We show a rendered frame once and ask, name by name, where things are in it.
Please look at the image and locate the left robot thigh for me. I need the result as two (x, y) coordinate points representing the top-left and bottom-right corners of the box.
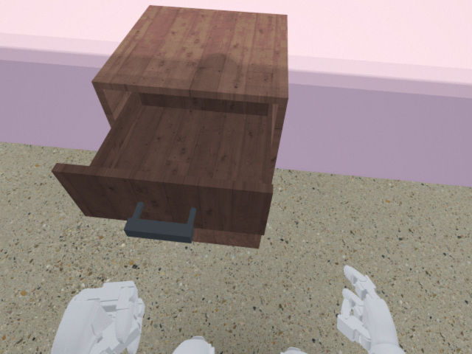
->
(173, 339), (215, 354)

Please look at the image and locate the left robot hand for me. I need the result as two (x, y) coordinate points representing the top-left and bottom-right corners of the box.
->
(51, 281), (145, 354)

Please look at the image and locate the drawer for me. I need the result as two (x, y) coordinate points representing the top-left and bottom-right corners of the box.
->
(52, 92), (274, 235)

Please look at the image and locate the handle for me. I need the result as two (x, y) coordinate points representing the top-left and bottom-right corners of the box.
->
(124, 202), (196, 243)

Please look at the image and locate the cabinet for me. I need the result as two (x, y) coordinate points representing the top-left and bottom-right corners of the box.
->
(92, 5), (288, 249)

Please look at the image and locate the right robot hand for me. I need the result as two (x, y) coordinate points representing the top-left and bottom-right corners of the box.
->
(337, 265), (399, 354)

